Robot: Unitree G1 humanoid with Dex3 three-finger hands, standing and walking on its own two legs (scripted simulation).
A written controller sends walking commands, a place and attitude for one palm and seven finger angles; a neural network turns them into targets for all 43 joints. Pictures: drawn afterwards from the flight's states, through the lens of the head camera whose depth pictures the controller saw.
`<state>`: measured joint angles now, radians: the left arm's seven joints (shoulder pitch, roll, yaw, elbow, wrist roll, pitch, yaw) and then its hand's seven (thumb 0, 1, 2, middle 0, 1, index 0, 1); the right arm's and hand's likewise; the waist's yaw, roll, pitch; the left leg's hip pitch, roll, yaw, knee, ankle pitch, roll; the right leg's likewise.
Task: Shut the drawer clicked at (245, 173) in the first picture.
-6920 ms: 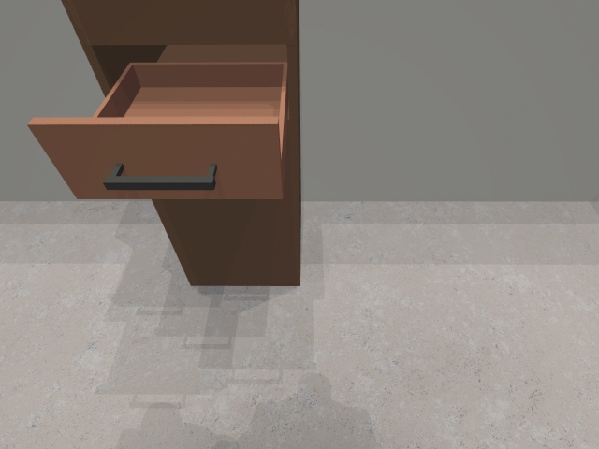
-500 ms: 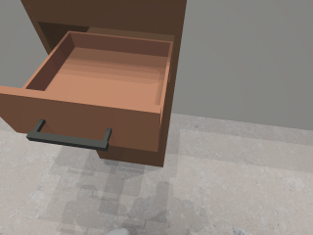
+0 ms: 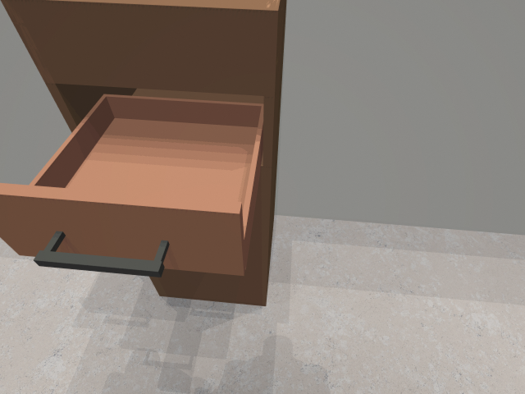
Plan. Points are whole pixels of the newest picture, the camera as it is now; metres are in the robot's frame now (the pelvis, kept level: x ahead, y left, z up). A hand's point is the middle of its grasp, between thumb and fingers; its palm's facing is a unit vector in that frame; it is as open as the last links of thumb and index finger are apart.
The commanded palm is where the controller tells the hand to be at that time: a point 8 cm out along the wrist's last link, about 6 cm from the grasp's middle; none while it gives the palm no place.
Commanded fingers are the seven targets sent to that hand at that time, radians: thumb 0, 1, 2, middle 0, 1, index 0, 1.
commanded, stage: come to a stop and stand still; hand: left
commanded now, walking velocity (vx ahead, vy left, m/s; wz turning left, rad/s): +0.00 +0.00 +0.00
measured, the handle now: (105, 253) +0.29 +0.25 +0.08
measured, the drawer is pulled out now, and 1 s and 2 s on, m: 0.27 0.27 0.27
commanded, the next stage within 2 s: look again from close up in 0.70 s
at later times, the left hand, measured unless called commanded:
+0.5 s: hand out of the picture -0.03 +0.19 -0.18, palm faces +0.03 -0.98 -0.19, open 7.4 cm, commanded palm none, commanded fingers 0.00 0.90 0.90 -0.20 -0.30 -0.20 -0.30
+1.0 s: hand out of the picture -0.01 +0.21 -0.18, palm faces +0.00 -0.98 -0.18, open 7.4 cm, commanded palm none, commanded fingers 0.00 0.90 0.90 -0.20 -0.30 -0.20 -0.30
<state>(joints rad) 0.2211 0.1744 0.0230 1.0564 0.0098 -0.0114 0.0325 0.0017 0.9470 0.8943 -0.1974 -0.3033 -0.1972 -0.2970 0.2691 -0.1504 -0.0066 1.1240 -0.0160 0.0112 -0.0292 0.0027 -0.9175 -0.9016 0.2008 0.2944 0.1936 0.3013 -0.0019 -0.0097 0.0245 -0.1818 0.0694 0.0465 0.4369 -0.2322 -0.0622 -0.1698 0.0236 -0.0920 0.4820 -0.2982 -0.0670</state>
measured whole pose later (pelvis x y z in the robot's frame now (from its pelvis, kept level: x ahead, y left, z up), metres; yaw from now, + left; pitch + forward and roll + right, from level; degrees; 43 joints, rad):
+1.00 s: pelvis -0.01 +0.04 +0.00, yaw -2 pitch -1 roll +1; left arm 0.29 0.14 -0.01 1.10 0.02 -0.01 0.04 0.00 0.92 0.89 -0.19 -0.30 -0.19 -0.30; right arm 0.28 -0.14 0.01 1.13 -0.01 -0.02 -0.03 0.01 -0.91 -0.90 0.20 0.29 0.19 0.30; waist 0.01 -0.01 0.03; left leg -0.19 0.00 0.08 0.46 -0.26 0.02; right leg -0.20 -0.02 -0.04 0.49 -0.28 -0.01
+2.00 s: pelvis -0.04 +0.02 -0.06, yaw +3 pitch +6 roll -2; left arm 0.59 0.22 0.14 -0.16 -0.26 -0.44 -0.28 0.02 0.91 0.90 -0.61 -0.75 -0.60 -0.74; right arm 0.18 -0.25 0.00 0.49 0.03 -0.24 -0.04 0.01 -0.90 -0.90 0.20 0.29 0.19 0.30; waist 0.05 0.02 -0.09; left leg -0.64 0.04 -0.04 0.99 -0.46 -0.01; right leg -0.58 0.00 -0.15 0.94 -0.47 -0.06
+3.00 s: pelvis -0.02 +0.02 -0.01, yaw +1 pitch -4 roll -1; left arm 0.54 0.35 0.36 -0.57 -0.38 0.10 -0.34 0.01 0.90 0.90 -1.39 -1.60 -1.39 -1.59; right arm 0.20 -0.24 0.12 0.60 0.10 -0.40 -0.08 0.02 -0.90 -0.90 0.21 0.30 0.20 0.30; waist 0.10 0.07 -0.08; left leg -0.22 0.03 0.01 0.60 -0.32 0.00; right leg -0.18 0.01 -0.11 0.57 -0.32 -0.04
